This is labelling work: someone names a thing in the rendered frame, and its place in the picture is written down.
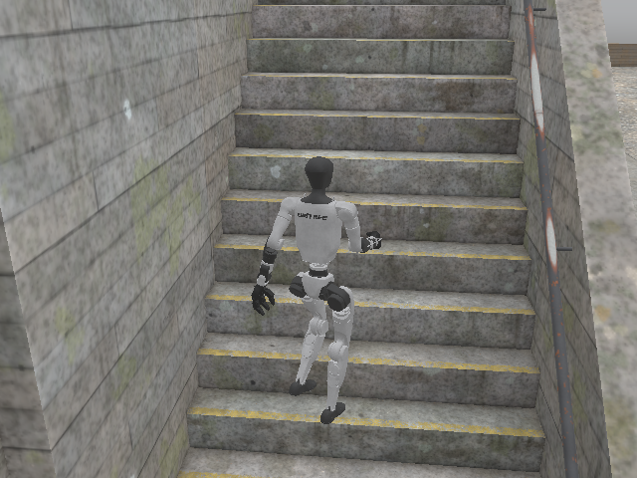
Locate robot right hand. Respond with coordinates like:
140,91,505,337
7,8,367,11
366,231,381,249

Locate robot left hand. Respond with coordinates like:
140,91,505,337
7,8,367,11
251,284,275,316

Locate robot left thigh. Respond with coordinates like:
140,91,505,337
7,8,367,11
289,272,328,336

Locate robot right forearm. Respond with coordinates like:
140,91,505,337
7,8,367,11
360,236,378,253

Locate robot left upper arm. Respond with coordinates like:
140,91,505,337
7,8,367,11
267,197,301,250

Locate robot right upper arm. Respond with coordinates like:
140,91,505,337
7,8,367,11
335,201,363,253

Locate robot left forearm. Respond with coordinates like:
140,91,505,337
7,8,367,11
257,236,278,287

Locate robot right shin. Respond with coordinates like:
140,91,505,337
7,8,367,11
325,346,348,411

